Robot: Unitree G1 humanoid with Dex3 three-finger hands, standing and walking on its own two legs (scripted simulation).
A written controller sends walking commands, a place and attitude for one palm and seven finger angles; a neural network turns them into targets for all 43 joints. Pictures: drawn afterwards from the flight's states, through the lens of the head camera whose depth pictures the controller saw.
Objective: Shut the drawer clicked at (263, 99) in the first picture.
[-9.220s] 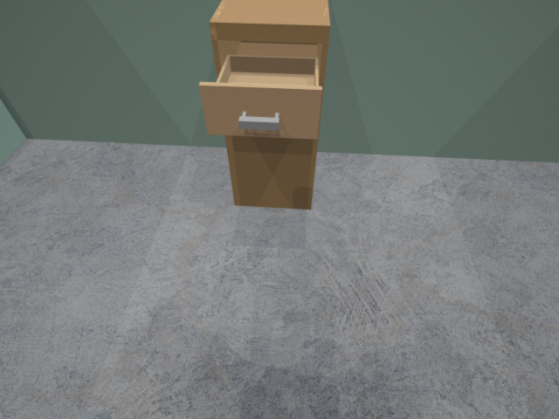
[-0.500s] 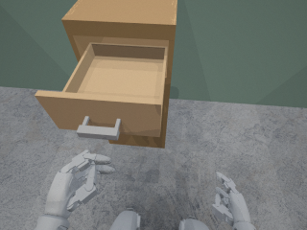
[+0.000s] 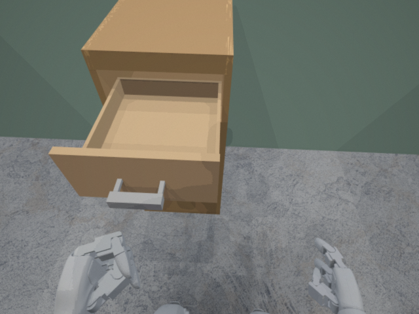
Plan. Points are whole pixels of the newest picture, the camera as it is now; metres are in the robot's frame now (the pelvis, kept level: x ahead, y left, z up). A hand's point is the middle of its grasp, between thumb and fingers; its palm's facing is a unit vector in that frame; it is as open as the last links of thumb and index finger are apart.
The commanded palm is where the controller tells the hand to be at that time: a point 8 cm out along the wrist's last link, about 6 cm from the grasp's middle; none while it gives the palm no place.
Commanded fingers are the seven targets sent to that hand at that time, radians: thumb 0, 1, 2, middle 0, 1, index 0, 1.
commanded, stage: raise the hand and make a fist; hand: left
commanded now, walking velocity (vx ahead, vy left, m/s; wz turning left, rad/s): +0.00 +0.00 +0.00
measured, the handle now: (138, 192) +0.35 +0.18 +0.01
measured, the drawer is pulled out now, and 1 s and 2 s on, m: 0.29 0.29 0.29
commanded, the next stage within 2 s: bring the fist close to the handle in 0.72 s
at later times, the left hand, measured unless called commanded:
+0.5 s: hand (133, 267) +0.18 +0.12 +0.11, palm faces +0.00 -1.00 -0.03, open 3.3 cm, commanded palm +0.14 +0.18 +0.12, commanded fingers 0.00 0.90 0.90 -1.40 -1.60 -1.40 -1.60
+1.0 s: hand (129, 268) +0.18 +0.13 +0.10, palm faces +0.03 -1.00 -0.05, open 3.3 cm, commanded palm +0.15 +0.19 +0.10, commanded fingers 0.00 0.90 0.90 -1.40 -1.60 -1.40 -1.60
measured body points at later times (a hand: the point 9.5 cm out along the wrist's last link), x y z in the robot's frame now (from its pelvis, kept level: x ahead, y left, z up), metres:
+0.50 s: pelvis +0.01 +0.00 +0.01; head +0.03 -0.01 +0.46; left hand +0.17 +0.17 +0.11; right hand +0.20 -0.22 -0.05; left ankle +0.02 +0.11 -0.67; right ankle +0.02 -0.11 -0.67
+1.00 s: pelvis +0.01 -0.02 +0.01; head +0.04 -0.03 +0.46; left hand +0.17 +0.18 +0.10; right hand +0.21 -0.24 -0.05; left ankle +0.02 +0.11 -0.67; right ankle +0.02 -0.11 -0.67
